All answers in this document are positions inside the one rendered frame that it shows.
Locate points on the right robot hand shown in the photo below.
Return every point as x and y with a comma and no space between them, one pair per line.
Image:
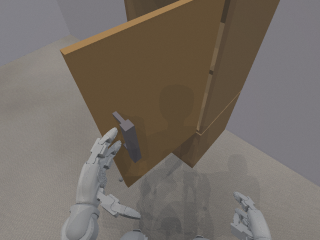
254,225

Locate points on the cupboard door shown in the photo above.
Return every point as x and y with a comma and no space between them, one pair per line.
152,70

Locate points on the handle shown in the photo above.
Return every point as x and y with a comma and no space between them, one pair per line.
130,137

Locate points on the left robot forearm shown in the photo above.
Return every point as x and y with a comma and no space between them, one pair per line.
82,223

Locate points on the left robot hand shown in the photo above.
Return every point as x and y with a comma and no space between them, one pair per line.
93,174

